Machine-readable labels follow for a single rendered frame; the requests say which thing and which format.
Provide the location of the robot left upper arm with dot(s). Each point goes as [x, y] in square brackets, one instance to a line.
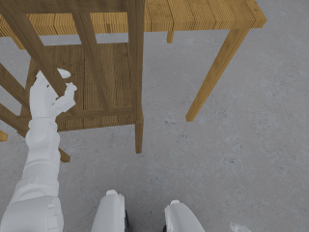
[39, 214]

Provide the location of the chair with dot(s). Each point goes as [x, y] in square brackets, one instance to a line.
[108, 76]

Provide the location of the robot thigh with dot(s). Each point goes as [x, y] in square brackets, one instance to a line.
[179, 218]
[111, 211]

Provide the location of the left robot forearm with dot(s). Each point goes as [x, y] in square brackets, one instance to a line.
[40, 173]

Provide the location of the robot right thigh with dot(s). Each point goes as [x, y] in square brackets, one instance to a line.
[179, 218]

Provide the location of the robot left thigh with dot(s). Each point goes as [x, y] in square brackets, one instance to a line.
[111, 211]

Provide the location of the robot right hand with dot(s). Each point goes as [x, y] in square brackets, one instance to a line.
[238, 228]

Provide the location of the table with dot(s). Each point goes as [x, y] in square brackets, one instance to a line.
[165, 16]

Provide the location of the robot left hand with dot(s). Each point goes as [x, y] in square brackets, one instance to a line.
[41, 98]

